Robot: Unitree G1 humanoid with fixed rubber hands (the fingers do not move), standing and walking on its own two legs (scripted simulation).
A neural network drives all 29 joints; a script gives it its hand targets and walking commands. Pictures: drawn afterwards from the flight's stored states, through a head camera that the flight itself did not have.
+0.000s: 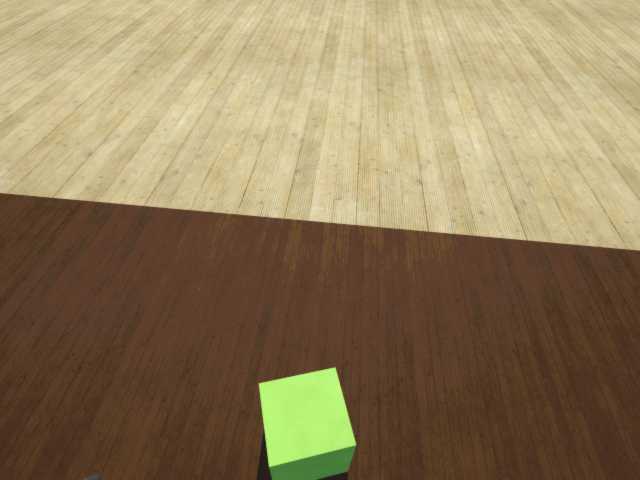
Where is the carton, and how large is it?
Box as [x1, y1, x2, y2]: [259, 368, 355, 479]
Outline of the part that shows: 335,368 259,383 268,462 272,479 316,479 347,471 355,447 355,442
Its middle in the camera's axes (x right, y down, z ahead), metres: -0.05 +0.53 +1.06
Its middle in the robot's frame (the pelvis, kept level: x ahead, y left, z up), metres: +0.41 +0.03 -0.66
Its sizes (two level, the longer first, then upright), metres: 0.210 0.200 0.250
